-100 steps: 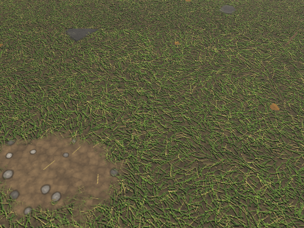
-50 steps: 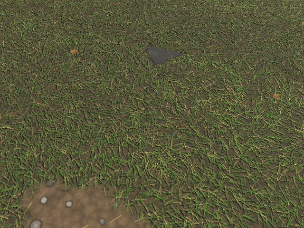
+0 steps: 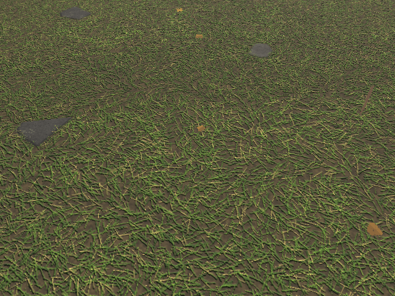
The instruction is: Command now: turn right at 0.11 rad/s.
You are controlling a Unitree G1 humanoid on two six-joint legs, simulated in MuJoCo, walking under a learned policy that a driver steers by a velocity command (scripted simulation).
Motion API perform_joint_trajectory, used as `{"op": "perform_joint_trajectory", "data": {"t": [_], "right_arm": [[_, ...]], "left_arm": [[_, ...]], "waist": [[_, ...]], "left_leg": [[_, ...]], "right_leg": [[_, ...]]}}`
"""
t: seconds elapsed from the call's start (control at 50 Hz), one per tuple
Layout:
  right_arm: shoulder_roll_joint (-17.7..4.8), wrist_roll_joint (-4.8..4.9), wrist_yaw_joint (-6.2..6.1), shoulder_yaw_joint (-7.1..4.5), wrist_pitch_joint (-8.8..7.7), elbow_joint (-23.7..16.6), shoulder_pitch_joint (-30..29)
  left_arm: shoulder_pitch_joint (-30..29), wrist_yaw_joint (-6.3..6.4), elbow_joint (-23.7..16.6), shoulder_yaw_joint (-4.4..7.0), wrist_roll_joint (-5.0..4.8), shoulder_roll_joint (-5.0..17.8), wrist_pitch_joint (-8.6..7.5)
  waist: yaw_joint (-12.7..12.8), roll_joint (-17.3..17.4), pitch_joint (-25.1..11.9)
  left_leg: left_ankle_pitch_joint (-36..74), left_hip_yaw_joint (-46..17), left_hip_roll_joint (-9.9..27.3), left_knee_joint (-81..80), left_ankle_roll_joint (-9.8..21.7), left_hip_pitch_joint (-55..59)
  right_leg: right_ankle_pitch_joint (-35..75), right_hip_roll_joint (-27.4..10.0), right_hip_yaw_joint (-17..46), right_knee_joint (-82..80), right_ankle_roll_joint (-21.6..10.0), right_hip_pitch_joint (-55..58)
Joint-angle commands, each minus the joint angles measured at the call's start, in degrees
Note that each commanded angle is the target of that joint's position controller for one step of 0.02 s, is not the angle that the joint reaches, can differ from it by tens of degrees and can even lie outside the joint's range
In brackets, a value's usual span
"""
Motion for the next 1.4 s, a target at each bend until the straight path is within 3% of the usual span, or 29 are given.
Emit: {"op": "perform_joint_trajectory", "data": {"t": [0.02, 0.04, 0.08, 0.12, 0.3, 0.82, 1.4], "right_arm": [[-8.7, -0.24, 0.29, -1.72, -0.90, -2.7, -1.1], [-6.1, -0.25, 0.68, -1.01, -1.08, -3.2, -2.6], [-6.2, -0.50, 0.86, -0.75, -1.71, -2.9, -2.6], [-6.1, -0.39, 0.72, -0.52, -2.26, -2.0, -1.3], [-5.4, -0.05, 0.14, 0.30, -1.76, 0.4, -1.1], [-4.5, 0.16, -0.21, 1.61, -1.43, 10.3, 1.6], [-2.2, 0.36, -0.41, 2.38, -1.17, 13.9, 6.5]], "left_arm": [[4.0, -0.26, -1.7, 1.43, 0.71, 5.6, -1.48], [1.4, -0.15, -1.6, 1.65, 0.66, 6.9, -1.24], [-0.5, 0.29, -1.6, 1.96, 0.10, 7.3, -0.19], [0.4, 0.39, -1.2, 1.93, 0.16, 6.8, 0.29], [2.2, 0.93, 2.8, 2.09, -0.11, 5.9, -0.09], [3.3, 2.01, 13.9, 1.64, -0.45, 5.2, -0.25], [7.5, 2.51, 19.0, 0.27, -0.57, 3.0, -0.59]], "waist": [[3.3, 8.9, -6.7], [1.9, 7.1, -5.0], [0.8, 5.6, -3.3], [0.7, 4.2, -3.0], [0.1, -0.3, -2.0], [0.2, 0.1, 0.1], [0.1, 0.1, 1.4]], "left_leg": [[15.9, -6.9, 7.8, -3.8, 6.8, 5.9], [9.6, -5.8, 5.7, -4.6, 6.0, 3.6], [7.7, -3.7, 3.6, -4.2, 3.9, 2.2], [7.6, -2.9, 2.9, -3.5, 3.3, 2.3], [7.9, -1.9, 1.6, -2.6, 3.5, 3.1], [4.8, -0.9, -0.4, -5.3, 3.7, 2.0], [3.9, -1.0, -1.0, -6.1, 4.5, 1.3]], "right_leg": [[0.3, -4.1, 3.1, -3.7, 0.4, 0.7], [1.5, -4.3, 3.0, -3.5, 1.1, 2.0], [5.5, -4.8, 3.8, -2.9, 0.3, 1.7], [7.1, -5.3, 4.5, -3.3, -0.3, 1.9], [9.7, -5.5, 4.6, -3.7, 0.7, 2.5], [9.1, -5.1, 2.7, -5.3, 1.7, 4.4], [7.4, -4.8, 1.2, -5.7, 2.5, 2.9]]}}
